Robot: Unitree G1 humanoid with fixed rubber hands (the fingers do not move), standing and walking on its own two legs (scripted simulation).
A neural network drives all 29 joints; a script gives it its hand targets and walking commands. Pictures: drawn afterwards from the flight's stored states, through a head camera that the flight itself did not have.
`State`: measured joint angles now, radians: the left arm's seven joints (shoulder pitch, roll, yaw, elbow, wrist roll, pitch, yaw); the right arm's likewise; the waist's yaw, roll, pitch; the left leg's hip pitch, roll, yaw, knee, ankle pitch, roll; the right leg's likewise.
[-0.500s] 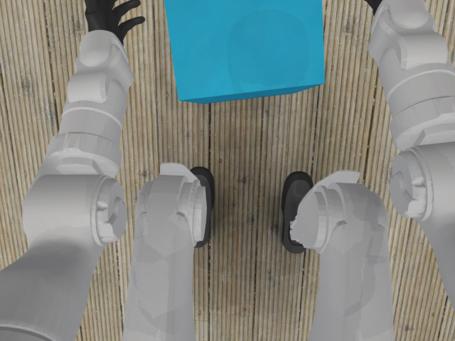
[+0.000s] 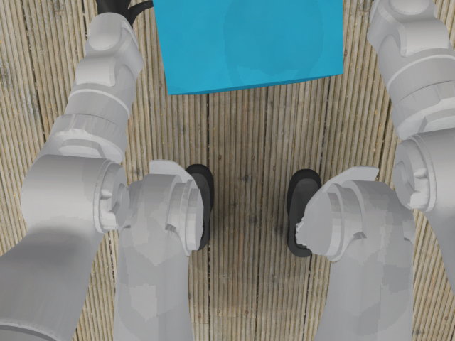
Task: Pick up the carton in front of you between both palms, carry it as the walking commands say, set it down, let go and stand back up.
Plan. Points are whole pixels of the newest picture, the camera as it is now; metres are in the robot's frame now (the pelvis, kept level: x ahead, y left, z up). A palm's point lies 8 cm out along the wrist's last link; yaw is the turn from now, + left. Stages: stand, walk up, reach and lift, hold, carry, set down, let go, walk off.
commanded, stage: reach and lift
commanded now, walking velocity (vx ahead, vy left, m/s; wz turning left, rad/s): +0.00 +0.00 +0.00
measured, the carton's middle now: (245, 20) +0.52 +0.01 -0.24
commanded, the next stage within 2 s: none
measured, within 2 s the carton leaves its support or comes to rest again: leaves its support in 0.52 s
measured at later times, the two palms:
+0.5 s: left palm (127, 5) +0.52 +0.17 -0.17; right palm out of the picture +0.55 -0.13 -0.17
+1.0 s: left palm out of the picture +0.48 +0.15 +0.02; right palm out of the picture +0.50 -0.15 +0.03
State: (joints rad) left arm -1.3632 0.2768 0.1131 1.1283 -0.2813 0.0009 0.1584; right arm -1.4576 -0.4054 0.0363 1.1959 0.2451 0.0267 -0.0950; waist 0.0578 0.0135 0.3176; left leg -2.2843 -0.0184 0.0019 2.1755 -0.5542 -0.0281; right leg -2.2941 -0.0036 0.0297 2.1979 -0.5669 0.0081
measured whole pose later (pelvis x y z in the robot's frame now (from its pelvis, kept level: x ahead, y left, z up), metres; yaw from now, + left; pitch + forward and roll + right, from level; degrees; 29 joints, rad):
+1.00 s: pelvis -0.01 +0.00 +0.09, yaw -2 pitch +43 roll +1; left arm -1.06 -0.01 0.53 0.72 0.20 0.35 0.07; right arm -1.14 -0.06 -0.44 0.85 -0.23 0.34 -0.05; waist 0.04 -0.02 -0.15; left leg -2.12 -0.04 -0.03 1.87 -0.50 -0.04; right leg -2.13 0.06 0.04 1.88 -0.49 0.02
